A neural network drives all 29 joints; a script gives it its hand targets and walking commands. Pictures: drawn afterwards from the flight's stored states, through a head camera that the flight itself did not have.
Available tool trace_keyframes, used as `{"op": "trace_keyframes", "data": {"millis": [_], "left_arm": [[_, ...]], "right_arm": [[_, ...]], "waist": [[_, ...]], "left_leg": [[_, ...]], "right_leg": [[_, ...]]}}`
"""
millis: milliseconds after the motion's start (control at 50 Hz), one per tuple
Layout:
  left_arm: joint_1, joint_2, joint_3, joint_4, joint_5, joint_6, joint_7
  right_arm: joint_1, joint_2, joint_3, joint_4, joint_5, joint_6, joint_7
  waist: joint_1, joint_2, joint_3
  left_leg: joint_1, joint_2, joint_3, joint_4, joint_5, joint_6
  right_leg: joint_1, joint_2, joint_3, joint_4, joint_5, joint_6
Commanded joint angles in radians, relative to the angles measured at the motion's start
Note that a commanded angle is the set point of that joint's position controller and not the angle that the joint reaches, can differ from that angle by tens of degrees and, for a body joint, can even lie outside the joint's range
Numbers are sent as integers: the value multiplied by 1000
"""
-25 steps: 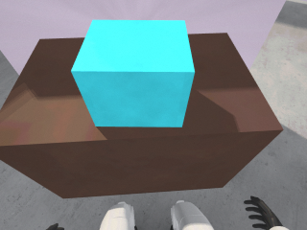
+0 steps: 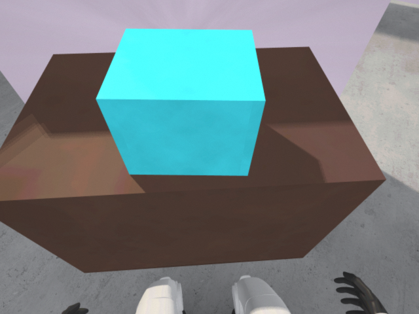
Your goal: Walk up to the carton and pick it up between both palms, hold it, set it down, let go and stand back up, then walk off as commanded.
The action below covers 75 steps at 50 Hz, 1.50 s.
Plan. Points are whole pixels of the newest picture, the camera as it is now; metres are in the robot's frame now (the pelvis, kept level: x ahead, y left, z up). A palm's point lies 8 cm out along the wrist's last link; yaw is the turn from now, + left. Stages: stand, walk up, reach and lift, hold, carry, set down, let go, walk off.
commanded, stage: walk up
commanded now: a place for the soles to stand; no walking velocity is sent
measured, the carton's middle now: (188, 104) +0.53 +0.05 +0.07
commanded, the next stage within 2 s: reach and lift in 0.74 s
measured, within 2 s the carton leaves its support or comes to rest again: neither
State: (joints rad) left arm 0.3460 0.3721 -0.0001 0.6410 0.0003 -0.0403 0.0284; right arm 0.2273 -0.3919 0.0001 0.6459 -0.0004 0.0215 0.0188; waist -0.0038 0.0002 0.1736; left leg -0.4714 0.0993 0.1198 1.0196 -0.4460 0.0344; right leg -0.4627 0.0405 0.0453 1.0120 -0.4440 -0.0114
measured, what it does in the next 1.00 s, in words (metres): stands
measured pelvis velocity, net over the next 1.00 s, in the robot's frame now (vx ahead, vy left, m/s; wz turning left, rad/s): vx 0.01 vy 0.00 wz -0.01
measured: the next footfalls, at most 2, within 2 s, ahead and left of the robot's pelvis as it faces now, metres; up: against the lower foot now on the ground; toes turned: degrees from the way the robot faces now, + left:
none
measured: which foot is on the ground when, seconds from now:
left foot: down 0.00-1.00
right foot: down 0.00-1.00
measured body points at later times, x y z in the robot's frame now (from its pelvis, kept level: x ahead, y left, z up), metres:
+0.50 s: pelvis +0.02 +0.00 +0.00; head +0.05 +0.01 +0.45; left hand +0.11 +0.29 -0.10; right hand +0.15 -0.30 -0.09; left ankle +0.07 +0.11 -0.67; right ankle +0.07 -0.12 -0.67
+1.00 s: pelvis +0.01 +0.00 +0.01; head +0.05 +0.01 +0.45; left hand +0.18 +0.28 -0.09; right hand +0.15 -0.30 -0.08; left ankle +0.07 +0.11 -0.67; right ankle +0.07 -0.12 -0.67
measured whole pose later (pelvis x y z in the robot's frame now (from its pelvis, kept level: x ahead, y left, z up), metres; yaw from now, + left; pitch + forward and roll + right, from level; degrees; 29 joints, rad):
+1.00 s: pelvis +0.01 +0.00 +0.01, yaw +0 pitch -4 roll +0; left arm 0.13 0.37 0.00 0.56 0.00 0.30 0.03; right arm 0.15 -0.36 -0.03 0.87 -0.04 -0.28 0.03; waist -0.02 -0.04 0.15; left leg -0.47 0.09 0.12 0.97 -0.43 0.01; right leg -0.47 0.04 0.05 0.98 -0.44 -0.01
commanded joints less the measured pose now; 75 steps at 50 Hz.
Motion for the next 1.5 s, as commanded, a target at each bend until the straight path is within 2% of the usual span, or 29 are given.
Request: {"op": "trace_keyframes", "data": {"millis": [0, 20, 40, 80, 100, 140, 180, 240, 280, 300, 320, 380, 400, 440, 480, 500, 520, 540, 560, 580, 600, 660, 720, 740, 780, 860, 1000, 1340, 1480], "left_arm": [[3, 375, 137, 3, 37, -51, 14], [-52, 384, 135, -15, 38, -50, 18], [-97, 371, 127, -21, 38, -50, 21], [-127, 308, 108, -27, 29, -40, 20], [-121, 270, 97, -21, 24, -35, 16], [-59, 253, 97, -2, 14, -29, 13], [0, 289, 112, 20, 12, -31, 12], [79, 291, 124, 37, 21, -45, 9], [38, 341, 129, 19, 31, -55, 15], [-3, 375, 130, 0, 33, -53, 18], [-50, 376, 128, -11, 34, -52, 21], [-127, 295, 102, -23, 21, -40, 21], [-129, 261, 92, -23, 17, -38, 17], [-53, 264, 100, 3, 9, -33, 17], [5, 286, 110, 19, 10, -36, 15], [30, 284, 115, 29, 13, -41, 13], [53, 289, 119, 29, 18, -47, 12], [52, 306, 123, 28, 24, -52, 14], [39, 341, 125, 24, 29, -58, 17], [-1, 372, 129, 6, 33, -57, 19], [-46, 378, 128, -7, 34, -55, 22], [-128, 300, 103, -19, 24, -42, 23], [-71, 254, 93, -4, 11, -36, 18], [-422, 142, 103, -78, 71, 174, 25], [-455, 127, 101, -180, 104, 307, 29], [-415, 84, 96, -354, 67, 345, 13], [-280, 93, 141, -395, 41, 290, 23], [-282, 89, 128, -428, -62, 80, 49], [-238, 61, 83, -426, -134, -25, 64]], "right_arm": [[-121, -233, -132, -42, -3, -25, -17], [-86, -250, -135, -30, 1, -28, -16], [-63, -249, -137, -16, -1, -35, -14], [7, -257, -144, 6, -14, -52, -12], [30, -281, -149, 13, -18, -59, -11], [0, -330, -152, 3, -16, -72, -13], [-84, -333, -149, -21, -9, -70, -15], [-121, -279, -131, -38, -7, -54, -16], [-127, -220, -123, -47, 3, -34, -16], [-124, -224, -125, -45, 6, -30, -19], [-100, -235, -129, -35, 4, -33, -18], [-14, -256, -139, -1, -11, -59, -14], [16, -283, -146, 10, -14, -66, -14], [-24, -324, -148, -7, -11, -73, -16], [-91, -320, -144, -22, -7, -69, -16], [-107, -302, -137, -29, -6, -64, -17], [-119, -285, -132, -36, -4, -56, -18], [-125, -258, -127, -42, -2, -46, -17], [-143, -219, -123, -52, 5, -35, -16], [-143, -219, -121, -52, 6, -31, -19], [-113, -231, -126, -38, 4, -34, -20], [-28, -249, -135, -5, -11, -58, -14], [-11, -327, -148, -1, -11, -73, -16], [-205, -108, -205, 334, -183, -292, -1], [-188, -168, -279, 303, -149, -365, 11], [-144, -150, -268, 201, -94, -387, 13], [-73, -116, -215, 63, -25, -401, 26], [-5, -7, -122, -176, 112, -444, 39], [-42, -19, -136, -220, 152, -465, 67]], "waist": [[32, -146, -89], [11, -113, -94], [-9, -104, -96], [-45, -43, -131], [-59, 23, -148], [-32, 126, -143], [14, 108, -146], [45, 63, -182], [33, -144, -165], [27, -137, -143], [9, -110, -135], [-51, -30, -159], [-65, 41, -183], [-24, 116, -182], [12, 109, -193], [26, 100, -198], [36, 71, -202], [33, -52, -187], [34, -139, -180], [27, -141, -155], [12, -117, -153], [-50, -32, -162], [-34, 119, -193], [-73, 94, -128], [-78, 13, -161], [-59, -61, -239], [-5, -48, -284], [42, -37, -291], [56, 35, -312]], "left_leg": [[-122, -55, -137, 18, -163, 12], [-71, -47, -160, 32, -147, 12], [-8, -37, -161, -23, -110, 18], [169, -7, -200, -235, -106, 38], [260, 64, -281, -355, -191, 61], [169, 274, -500, -574, -327, 172], [84, 296, -444, -538, -209, 209], [-10, 182, -243, -359, -110, 124], [-74, -34, -106, -56, -111, 21], [-86, -59, -131, -17, -137, 13], [-45, -54, -141, -18, -134, 15], [200, 15, -217, -279, -61, 51], [275, 92, -295, -374, -116, 84], [177, 276, -455, -522, -168, 192], [105, 285, -390, -466, -48, 211], [59, 245, -323, -422, -19, 182], [26, 193, -250, -352, -15, 136], [-12, 90, -145, -211, -49, 76], [-61, -26, -100, -60, -72, 24], [-94, -56, -125, -24, -125, 13], [-50, -58, -140, -18, -141, 15], [187, 2, -202, -262, -48, 50], [190, 274, -457, -529, -185, 189], [-188, 12, -83, -356, 14, -6], [-7, -23, -94, -261, 21, -13], [291, -24, -101, -231, 104, -25], [388, -65, -88, -348, 204, -19], [723, -144, -90, -438, 245, -43], [584, -109, -85, -581, 182, -57]], "right_leg": [[-48, -240, 669, -562, -278, -230], [-94, -263, 697, -547, -256, -269], [-133, -241, 633, -502, -211, -257], [-246, -141, 415, -379, -145, -175], [-319, -76, 268, -285, -146, -121], [-219, 19, 19, 24, -37, -48], [-100, -22, -32, 27, -61, -43], [59, -13, 42, -163, 18, -90], [32, -178, 496, -448, -25, -185], [-2, -230, 632, -488, -32, -243], [-45, -247, 644, -480, -33, -264], [-226, -121, 366, -325, 18, -154], [-283, -64, 227, -217, 37, -106], [-175, 12, 12, 23, 14, -45], [-60, -12, -20, -3, -35, -50], [7, -9, -8, -64, -3, -63], [54, -18, 44, -147, 63, -84], [47, -79, 209, -308, 92, -114], [48, -176, 479, -428, 79, -172], [29, -228, 626, -470, 77, -234], [-22, -252, 654, -474, 41, -268], [-208, -133, 395, -343, 40, -164], [-191, 18, 22, 21, 32, -48], [84, -74, -57, -137, 82, -60], [-76, -69, -54, -188, 16, -64], [-217, -75, -36, -323, 98, -63], [-53, -63, -32, -432, 258, -46], [-264, -150, 2, -718, -40, -98], [-84, -80, -50, -672, 103, -61]]}}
